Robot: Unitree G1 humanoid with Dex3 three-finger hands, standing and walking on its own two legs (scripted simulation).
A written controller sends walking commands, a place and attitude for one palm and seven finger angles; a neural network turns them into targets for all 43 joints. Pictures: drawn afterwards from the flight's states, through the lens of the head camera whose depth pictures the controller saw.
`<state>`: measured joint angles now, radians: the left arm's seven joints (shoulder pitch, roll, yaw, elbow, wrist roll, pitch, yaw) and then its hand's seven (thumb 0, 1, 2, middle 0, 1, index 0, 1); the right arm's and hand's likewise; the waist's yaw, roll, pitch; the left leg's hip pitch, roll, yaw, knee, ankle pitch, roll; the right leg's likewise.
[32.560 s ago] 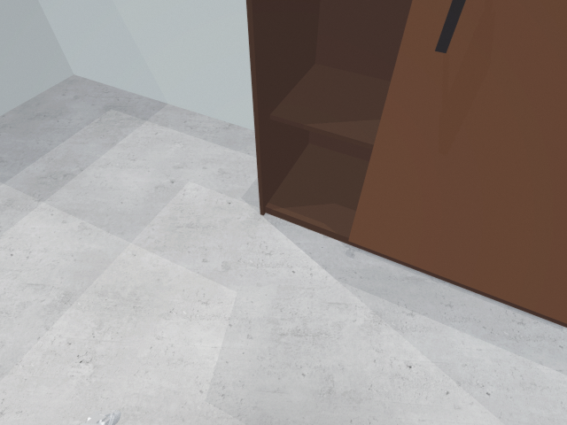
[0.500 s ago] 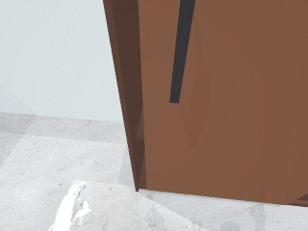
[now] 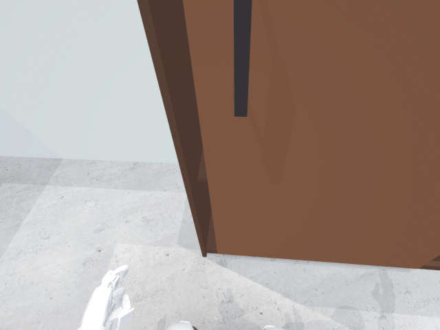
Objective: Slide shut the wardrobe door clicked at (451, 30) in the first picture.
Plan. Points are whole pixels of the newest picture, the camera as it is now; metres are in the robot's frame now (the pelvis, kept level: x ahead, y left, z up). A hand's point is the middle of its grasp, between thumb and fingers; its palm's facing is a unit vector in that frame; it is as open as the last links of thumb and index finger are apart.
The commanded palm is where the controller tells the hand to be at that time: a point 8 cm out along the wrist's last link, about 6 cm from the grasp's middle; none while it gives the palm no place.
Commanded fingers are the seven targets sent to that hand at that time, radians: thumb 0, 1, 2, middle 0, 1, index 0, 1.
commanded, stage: step back with the hand held close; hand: right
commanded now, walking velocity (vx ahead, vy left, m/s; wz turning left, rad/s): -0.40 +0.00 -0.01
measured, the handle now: (242, 36) +0.49 -0.02 +0.28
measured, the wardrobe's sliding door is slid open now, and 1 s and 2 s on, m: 0.05 0.05 0.05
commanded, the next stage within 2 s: stop stepping back and stand still in 0.72 s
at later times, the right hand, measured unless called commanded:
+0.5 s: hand out of the picture +0.16 -0.26 +0.20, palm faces +0.46 +0.76 -0.45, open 7.4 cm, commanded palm +0.10 -0.30 +0.20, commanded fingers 0.00 -0.90 -0.90 0.20 0.30 0.20 0.30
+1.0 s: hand out of the picture +0.09 -0.30 +0.19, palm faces +0.40 +0.85 -0.33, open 7.5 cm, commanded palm +0.02 -0.34 +0.20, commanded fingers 0.00 -0.90 -0.90 0.20 0.30 0.20 0.30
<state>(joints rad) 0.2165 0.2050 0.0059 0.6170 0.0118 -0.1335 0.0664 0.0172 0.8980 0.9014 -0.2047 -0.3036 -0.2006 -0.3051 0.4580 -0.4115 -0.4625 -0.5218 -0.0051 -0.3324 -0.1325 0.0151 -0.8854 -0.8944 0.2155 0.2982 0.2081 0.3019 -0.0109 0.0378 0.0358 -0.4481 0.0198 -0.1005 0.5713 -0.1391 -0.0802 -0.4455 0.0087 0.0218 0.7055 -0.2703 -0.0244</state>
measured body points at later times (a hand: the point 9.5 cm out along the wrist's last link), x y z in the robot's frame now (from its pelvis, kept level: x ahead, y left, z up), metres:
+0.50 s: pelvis -0.04 +0.00 +0.00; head -0.01 -0.04 +0.45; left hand +0.12 +0.24 -0.07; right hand +0.13 -0.30 +0.22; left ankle -0.02 +0.15 -0.72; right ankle +0.06 -0.11 -0.72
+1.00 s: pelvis -0.13 -0.04 +0.01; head -0.13 -0.10 +0.46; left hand +0.03 +0.20 -0.04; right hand +0.06 -0.34 +0.20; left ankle -0.12 +0.11 -0.70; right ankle -0.04 -0.11 -0.72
